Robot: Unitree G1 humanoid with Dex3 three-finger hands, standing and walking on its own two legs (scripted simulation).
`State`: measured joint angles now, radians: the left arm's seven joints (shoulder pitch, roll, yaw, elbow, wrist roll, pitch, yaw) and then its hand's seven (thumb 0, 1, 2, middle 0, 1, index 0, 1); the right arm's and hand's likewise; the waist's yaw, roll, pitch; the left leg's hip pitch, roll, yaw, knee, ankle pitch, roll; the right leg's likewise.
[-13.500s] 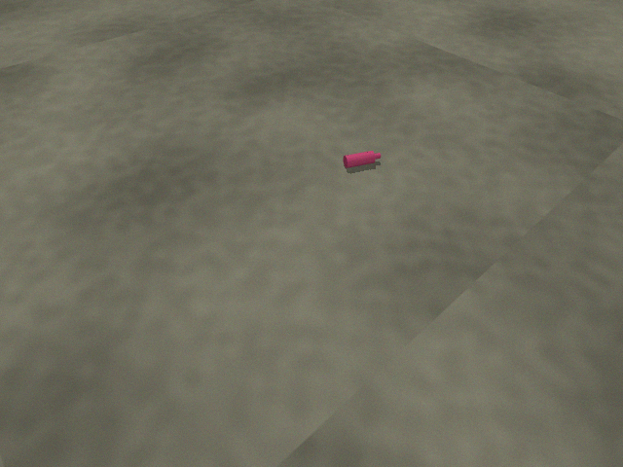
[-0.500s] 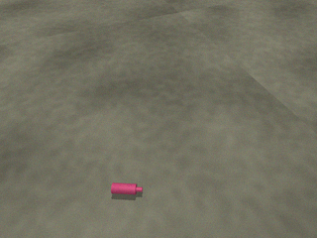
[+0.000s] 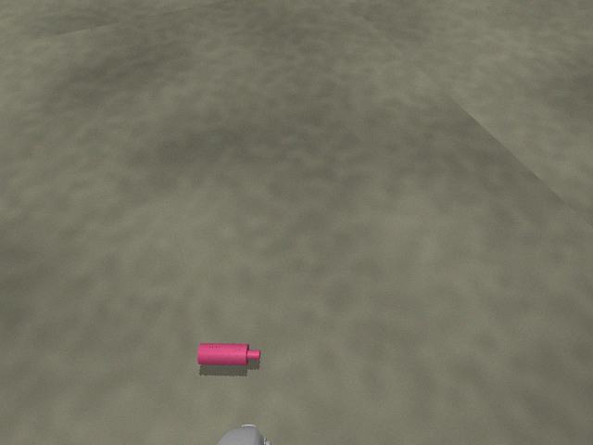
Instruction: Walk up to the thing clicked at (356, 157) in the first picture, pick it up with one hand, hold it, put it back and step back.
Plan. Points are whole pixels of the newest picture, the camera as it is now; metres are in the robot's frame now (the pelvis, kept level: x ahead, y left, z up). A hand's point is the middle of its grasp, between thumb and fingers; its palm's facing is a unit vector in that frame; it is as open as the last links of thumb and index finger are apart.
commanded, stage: walk up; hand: left
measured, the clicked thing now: (230, 354) +0.45 +0.24 -0.73
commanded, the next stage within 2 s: stand in 1.78 s
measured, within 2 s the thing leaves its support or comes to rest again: neither
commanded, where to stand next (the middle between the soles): +0.03 +0.01 m, yaw -1 degrees
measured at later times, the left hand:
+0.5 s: hand out of the picture -0.01 +0.27 -0.15, palm faces -0.05 -0.91 -0.41, open 7.3 cm
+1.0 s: hand out of the picture +0.07 +0.25 -0.15, palm faces -0.01 -0.91 -0.41, open 7.3 cm
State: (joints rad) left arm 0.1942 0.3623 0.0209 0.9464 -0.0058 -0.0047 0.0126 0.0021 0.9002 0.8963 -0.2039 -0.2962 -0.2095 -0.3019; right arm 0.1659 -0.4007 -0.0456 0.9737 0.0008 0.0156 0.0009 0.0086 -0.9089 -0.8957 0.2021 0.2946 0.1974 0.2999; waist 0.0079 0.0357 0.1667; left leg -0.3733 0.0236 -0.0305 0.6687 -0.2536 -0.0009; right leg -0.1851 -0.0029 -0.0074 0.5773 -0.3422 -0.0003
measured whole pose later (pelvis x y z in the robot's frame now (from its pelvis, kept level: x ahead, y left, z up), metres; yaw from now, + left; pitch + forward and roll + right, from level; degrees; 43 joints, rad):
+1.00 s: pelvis -0.04 -0.03 -0.01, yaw +0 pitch -4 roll +0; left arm 0.19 0.40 0.06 0.90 -0.01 -0.03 0.00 0.00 0.90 0.90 -0.20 -0.30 -0.21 -0.30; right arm 0.31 -0.42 -0.05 0.88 -0.01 0.02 0.01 0.01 -0.90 -0.90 0.21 0.30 0.20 0.30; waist -0.04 0.00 0.13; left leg -0.16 0.03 -0.04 0.69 -0.45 -0.03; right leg -0.38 -0.04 -0.01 0.61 -0.15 0.01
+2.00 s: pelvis -0.02 -0.03 +0.01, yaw +0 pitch -3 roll +1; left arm 0.14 0.34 -0.01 0.90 0.01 -0.05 0.00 0.00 0.90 0.90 -0.20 -0.30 -0.21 -0.30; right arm 0.17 -0.39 -0.04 0.89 0.01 0.00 0.00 0.01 -0.91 -0.90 0.20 0.29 0.20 0.30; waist -0.03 0.03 0.12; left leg -0.31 0.01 -0.07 0.69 -0.40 0.01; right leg -0.19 0.01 0.00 0.56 -0.31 -0.04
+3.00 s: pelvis -0.01 +0.00 +0.02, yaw -1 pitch -3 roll +0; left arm 0.11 0.35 0.01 1.16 0.00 -0.01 -0.01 0.00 0.90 0.90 -0.20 -0.30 -0.21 -0.30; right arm 0.09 -0.35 0.00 1.16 -0.01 -0.02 0.01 0.01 -0.91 -0.90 0.20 0.29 0.20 0.30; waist 0.00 0.01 0.05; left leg -0.15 0.01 -0.02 0.32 -0.13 -0.02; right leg -0.08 -0.01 0.03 0.32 -0.20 0.02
